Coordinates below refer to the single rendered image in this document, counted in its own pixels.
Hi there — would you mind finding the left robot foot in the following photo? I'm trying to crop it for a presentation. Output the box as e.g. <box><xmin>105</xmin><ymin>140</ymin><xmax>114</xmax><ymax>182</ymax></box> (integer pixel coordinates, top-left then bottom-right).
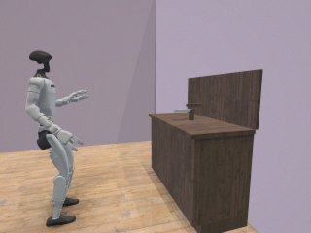
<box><xmin>53</xmin><ymin>197</ymin><xmax>79</xmax><ymax>207</ymax></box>

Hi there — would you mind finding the tap lever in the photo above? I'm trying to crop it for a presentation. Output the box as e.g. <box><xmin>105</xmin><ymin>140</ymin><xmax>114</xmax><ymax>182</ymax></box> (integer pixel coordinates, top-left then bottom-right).
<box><xmin>173</xmin><ymin>109</ymin><xmax>191</xmax><ymax>113</ymax></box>

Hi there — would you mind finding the robot right hand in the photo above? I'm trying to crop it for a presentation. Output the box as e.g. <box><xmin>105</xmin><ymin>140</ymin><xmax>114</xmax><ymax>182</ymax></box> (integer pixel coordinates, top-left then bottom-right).
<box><xmin>56</xmin><ymin>130</ymin><xmax>83</xmax><ymax>151</ymax></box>

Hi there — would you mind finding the robot head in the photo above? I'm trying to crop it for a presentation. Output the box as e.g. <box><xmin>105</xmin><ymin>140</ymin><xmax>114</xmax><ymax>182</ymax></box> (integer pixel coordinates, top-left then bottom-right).
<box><xmin>29</xmin><ymin>50</ymin><xmax>52</xmax><ymax>79</ymax></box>

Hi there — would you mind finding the left robot forearm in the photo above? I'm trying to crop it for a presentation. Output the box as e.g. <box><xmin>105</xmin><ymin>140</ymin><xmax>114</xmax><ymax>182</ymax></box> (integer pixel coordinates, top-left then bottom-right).
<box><xmin>55</xmin><ymin>96</ymin><xmax>71</xmax><ymax>107</ymax></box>

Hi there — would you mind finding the right robot upper arm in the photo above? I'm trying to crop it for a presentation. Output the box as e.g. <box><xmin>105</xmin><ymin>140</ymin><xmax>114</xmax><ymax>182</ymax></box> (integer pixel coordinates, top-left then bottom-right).
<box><xmin>25</xmin><ymin>77</ymin><xmax>45</xmax><ymax>112</ymax></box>

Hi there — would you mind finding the right robot forearm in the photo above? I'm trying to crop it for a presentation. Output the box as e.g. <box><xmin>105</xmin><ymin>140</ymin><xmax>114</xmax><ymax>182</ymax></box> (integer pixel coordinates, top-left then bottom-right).
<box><xmin>26</xmin><ymin>105</ymin><xmax>62</xmax><ymax>136</ymax></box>

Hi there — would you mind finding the robot left hand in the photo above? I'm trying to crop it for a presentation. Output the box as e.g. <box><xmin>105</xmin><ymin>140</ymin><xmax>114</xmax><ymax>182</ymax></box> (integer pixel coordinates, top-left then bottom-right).
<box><xmin>69</xmin><ymin>90</ymin><xmax>89</xmax><ymax>102</ymax></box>

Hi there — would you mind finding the counter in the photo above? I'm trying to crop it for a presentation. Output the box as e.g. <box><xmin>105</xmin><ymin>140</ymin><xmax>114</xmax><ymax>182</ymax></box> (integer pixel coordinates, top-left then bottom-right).
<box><xmin>149</xmin><ymin>69</ymin><xmax>263</xmax><ymax>233</ymax></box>

